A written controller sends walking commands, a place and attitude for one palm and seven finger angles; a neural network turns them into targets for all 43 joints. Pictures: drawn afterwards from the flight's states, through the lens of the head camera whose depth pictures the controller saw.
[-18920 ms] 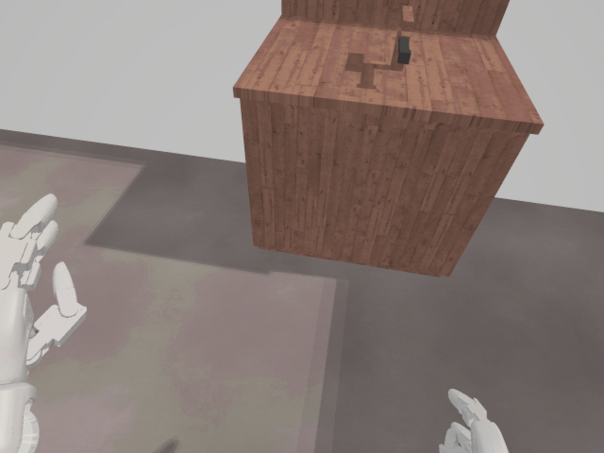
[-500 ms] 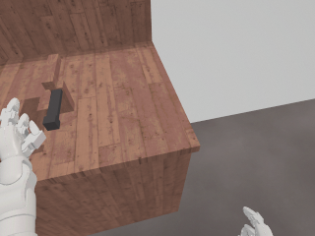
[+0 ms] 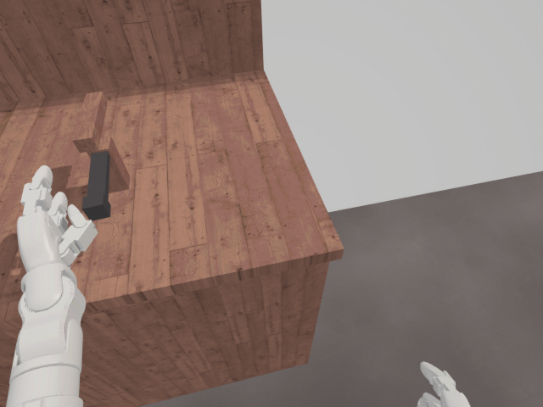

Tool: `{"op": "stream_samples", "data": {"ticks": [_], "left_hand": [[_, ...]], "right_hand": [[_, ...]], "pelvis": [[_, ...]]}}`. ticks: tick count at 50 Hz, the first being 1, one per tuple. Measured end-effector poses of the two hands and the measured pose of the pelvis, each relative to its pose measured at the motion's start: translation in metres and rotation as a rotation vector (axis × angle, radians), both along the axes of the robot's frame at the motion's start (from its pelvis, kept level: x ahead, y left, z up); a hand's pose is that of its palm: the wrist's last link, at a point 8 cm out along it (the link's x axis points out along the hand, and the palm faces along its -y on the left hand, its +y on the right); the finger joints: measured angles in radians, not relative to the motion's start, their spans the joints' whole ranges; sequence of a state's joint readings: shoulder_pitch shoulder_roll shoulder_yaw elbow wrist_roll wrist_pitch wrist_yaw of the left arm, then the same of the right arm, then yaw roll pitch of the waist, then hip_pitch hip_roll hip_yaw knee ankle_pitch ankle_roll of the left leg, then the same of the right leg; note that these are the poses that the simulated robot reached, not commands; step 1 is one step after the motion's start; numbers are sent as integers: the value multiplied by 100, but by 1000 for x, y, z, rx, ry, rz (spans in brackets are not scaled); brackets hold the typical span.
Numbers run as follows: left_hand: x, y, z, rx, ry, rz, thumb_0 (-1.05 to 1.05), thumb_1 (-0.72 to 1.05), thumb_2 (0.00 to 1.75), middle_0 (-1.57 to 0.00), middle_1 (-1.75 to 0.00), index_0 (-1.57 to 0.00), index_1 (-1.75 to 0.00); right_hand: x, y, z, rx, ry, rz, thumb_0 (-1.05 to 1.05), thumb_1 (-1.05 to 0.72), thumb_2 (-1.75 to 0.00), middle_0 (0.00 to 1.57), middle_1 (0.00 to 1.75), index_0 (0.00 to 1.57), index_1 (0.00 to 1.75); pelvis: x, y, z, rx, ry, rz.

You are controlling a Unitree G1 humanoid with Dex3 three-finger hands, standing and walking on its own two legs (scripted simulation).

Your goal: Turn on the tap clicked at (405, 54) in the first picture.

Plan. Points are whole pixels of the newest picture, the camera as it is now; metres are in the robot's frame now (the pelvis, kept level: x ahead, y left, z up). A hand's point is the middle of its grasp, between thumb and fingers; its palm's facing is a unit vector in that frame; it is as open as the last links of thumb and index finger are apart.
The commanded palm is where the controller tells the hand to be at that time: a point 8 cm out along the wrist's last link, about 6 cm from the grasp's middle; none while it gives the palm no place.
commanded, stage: push the lever round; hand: left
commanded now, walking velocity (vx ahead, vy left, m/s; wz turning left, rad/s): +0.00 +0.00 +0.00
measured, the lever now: (96, 207) +0.35 +0.29 +0.12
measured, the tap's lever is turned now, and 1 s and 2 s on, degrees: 4 31 62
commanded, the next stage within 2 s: none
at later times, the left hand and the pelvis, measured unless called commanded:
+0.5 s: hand (118, 217) +0.34 +0.25 +0.11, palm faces +0.59 -0.81 -0.05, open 7.8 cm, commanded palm +0.30 +0.28 +0.11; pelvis +0.00 +0.00 +0.00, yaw +0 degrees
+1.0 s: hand (145, 206) +0.36 +0.22 +0.11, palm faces +0.67 -0.74 -0.05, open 7.6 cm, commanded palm +0.31 +0.24 +0.11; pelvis +0.00 +0.00 +0.00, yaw +0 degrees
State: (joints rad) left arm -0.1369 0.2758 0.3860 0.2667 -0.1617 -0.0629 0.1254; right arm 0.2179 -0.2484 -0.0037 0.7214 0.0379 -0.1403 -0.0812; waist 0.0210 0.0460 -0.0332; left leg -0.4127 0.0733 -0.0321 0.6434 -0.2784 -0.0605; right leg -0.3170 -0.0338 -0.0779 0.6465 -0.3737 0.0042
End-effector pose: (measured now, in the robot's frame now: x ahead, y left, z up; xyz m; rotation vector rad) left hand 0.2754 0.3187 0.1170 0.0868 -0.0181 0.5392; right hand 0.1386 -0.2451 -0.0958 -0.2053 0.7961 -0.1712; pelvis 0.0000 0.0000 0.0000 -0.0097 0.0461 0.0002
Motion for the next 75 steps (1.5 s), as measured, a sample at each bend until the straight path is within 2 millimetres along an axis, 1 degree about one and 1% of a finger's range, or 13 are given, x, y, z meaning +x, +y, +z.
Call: {"op": "stream_samples", "data": {"ticks": [6, 19, 27, 44, 58, 66, 75], "left_hand": [[3, -7, -1, -7, -3, 10, 2, 92, 92, -15, -15, -16, -15], [13, -28, -3, -25, -5, 61, 1, 91, 91, -15, -15, -15, -15], [17, -37, -3, -31, -2, 102, 1, 90, 91, -15, -15, -15, -15], [31, -66, -2, -41, 13, 168, 2, 93, 91, -15, -15, -15, -15], [37, -86, 1, -57, 22, 225, 3, 95, 92, -15, -15, -15, -15], [42, -95, 2, -61, 32, 257, 3, 95, 92, -15, -15, -15, -15], [50, -111, 4, -67, 40, 283, 3, 96, 93, -15, -15, -15, -15]], "right_hand": [[0, 1, -1, -1, 7, 4, 1, -90, -90, 20, 30, 20, 30], [8, 7, 0, 13, -1, 27, 1, -90, -90, 20, 30, 21, 30], [10, 8, 2, 14, 3, 27, 1, -90, -90, 20, 30, 21, 30], [15, 11, 0, 18, 36, 31, 1, -90, -90, 20, 30, 20, 30], [20, 15, -1, 31, 59, 43, 1, -90, -90, 20, 30, 20, 30], [23, 15, -1, 33, 68, 54, 1, -90, -90, 20, 30, 20, 30], [21, 16, -5, 42, 90, 68, 1, -91, -90, 20, 30, 20, 30]], "pelvis": [[-1, 0, 0, 1, -1, 3], [-2, 0, -1, 0, 1, 5], [-1, 0, -1, 1, -1, 2], [2, 1, 0, 1, -2, 3], [5, 0, 1, 3, -6, 4], [4, -1, 1, 2, -7, 9], [2, -3, 0, 2, 1, 16]]}}
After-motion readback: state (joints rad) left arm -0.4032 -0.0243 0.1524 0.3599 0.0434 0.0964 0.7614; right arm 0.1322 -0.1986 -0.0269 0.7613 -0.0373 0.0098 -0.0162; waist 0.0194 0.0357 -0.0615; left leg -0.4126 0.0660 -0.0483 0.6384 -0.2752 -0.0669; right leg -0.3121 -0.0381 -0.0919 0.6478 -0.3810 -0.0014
